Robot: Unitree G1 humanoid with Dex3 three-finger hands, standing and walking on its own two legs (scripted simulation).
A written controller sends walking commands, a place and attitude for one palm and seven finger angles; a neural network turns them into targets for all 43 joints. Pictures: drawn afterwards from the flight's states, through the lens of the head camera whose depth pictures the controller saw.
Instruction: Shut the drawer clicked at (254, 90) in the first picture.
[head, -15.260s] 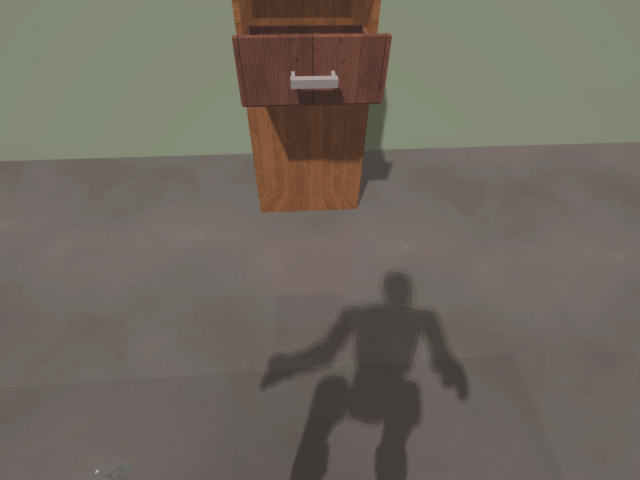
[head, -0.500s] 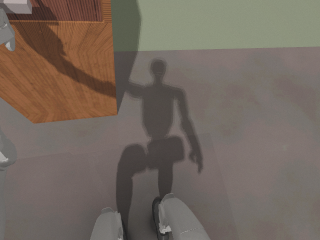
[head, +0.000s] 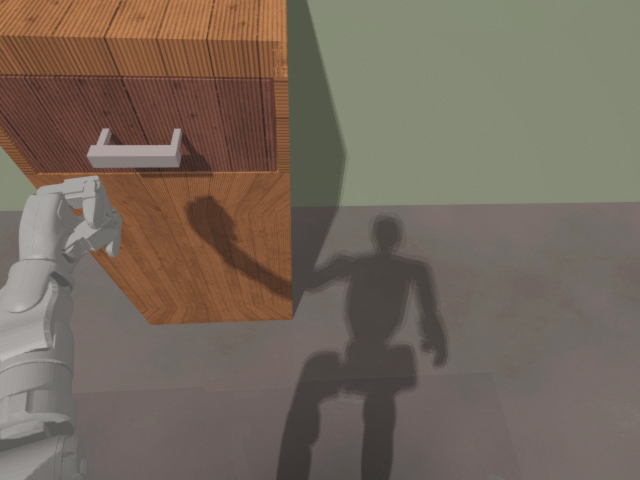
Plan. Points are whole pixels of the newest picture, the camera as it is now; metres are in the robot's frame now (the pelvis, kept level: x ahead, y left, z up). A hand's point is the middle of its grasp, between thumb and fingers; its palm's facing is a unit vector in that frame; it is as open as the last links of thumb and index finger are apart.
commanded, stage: draw the hand back to the body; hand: left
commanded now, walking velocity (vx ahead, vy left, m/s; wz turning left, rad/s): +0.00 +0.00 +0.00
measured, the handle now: (138, 145) +0.58 +0.26 +0.04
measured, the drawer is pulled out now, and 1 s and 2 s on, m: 0.00 0.00 0.00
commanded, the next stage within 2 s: step back with the hand held close in 1.02 s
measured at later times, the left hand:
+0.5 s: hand (25, 333) +0.25 +0.25 +0.15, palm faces +0.37 -0.88 -0.30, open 3.2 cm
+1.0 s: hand out of the picture +0.10 +0.23 +0.20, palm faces +0.48 -0.79 -0.38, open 3.2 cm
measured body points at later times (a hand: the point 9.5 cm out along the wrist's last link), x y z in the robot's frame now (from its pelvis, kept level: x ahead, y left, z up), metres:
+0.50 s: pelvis -0.01 -0.01 +0.03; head +0.00 -0.02 +0.48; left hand +0.22 +0.29 +0.16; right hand +0.19 -0.21 -0.06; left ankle -0.08 +0.09 -0.71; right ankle -0.03 -0.13 -0.71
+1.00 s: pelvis -0.06 -0.03 +0.04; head -0.10 -0.06 +0.48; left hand +0.06 +0.27 +0.22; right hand +0.14 -0.23 -0.04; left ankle -0.08 +0.09 -0.71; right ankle -0.03 -0.13 -0.71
